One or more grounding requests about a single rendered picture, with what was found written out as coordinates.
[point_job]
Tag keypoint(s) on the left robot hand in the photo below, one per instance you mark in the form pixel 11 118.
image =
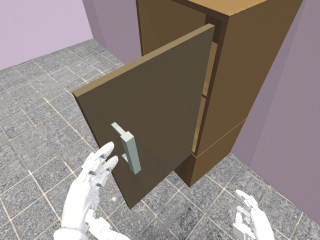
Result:
pixel 83 193

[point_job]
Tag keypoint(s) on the robot left forearm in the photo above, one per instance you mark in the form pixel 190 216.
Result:
pixel 69 234

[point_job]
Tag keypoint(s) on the cupboard door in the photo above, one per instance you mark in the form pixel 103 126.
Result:
pixel 157 99

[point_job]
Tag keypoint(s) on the right robot hand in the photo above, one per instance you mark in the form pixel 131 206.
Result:
pixel 257 226

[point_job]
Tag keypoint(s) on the handle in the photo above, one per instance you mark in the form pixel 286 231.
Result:
pixel 129 145

